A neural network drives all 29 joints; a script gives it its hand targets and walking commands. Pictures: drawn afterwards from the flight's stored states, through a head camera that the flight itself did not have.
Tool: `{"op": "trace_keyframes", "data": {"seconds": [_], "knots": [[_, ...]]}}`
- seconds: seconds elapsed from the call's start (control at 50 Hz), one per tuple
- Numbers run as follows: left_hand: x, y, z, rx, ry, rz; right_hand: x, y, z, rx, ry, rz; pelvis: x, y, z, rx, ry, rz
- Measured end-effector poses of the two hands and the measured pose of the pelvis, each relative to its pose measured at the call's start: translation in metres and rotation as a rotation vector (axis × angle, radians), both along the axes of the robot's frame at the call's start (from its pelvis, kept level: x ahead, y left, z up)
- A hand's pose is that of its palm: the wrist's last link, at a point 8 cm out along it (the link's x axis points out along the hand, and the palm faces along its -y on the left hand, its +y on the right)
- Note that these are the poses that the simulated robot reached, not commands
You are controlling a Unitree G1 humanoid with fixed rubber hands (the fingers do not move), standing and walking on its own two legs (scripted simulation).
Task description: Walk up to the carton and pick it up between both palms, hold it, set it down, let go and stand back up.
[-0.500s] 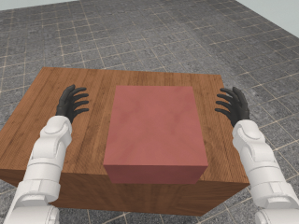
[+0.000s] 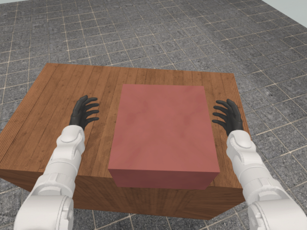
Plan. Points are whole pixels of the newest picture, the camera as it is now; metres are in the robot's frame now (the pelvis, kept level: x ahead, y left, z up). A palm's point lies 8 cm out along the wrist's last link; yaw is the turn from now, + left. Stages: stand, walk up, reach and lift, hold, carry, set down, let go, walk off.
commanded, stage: reach and lift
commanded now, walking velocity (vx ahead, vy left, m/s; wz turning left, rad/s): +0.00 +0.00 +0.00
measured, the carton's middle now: (162, 134) +0.39 +0.00 -0.03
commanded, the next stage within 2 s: none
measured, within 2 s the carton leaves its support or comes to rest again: neither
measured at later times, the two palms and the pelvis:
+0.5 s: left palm (88, 135) +0.37 +0.22 -0.02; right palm (231, 135) +0.39 -0.21 -0.02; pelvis -0.04 +0.00 -0.06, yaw -2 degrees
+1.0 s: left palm (103, 139) +0.37 +0.18 -0.03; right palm (221, 139) +0.38 -0.17 -0.02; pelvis -0.07 -0.02 -0.08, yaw +2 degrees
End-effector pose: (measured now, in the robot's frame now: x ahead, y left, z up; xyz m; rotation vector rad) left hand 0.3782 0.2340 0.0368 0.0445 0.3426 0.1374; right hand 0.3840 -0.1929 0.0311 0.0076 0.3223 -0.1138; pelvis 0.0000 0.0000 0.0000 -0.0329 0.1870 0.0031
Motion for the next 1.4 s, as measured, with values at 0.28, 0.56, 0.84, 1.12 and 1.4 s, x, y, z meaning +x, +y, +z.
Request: {"op": "trace_keyframes", "data": {"seconds": [0.28, 0.56, 0.84, 1.12, 1.4], "knots": [[0.000, -0.008, -0.048, 0.023, -0.049, 0.009, 0.004, -0.004, -0.044, -0.020, -0.033, -0.014, -0.021, 0.006, -0.035, -0.009, 0.191, -0.014], [-0.009, -0.013, -0.061, 0.002, -0.068, 0.032, 0.004, -0.010, -0.048, -0.026, -0.080, 0.036, -0.048, -0.001, -0.062, 0.017, 0.254, -0.034], [-0.009, -0.051, -0.064, -0.018, -0.127, -0.020, 0.000, 0.017, -0.057, 0.011, -0.071, 0.041, -0.070, -0.012, -0.080, 0.010, 0.292, 0.004], [-0.010, -0.055, -0.064, -0.027, -0.109, -0.002, -0.006, 0.021, -0.054, -0.015, -0.051, -0.003, -0.066, -0.017, -0.074, 0.024, 0.261, 0.021], [-0.004, -0.051, -0.061, -0.024, -0.137, 0.002, 0.003, 0.026, -0.052, -0.025, -0.078, 0.013, -0.049, -0.014, -0.065, 0.010, 0.248, 0.029]]}}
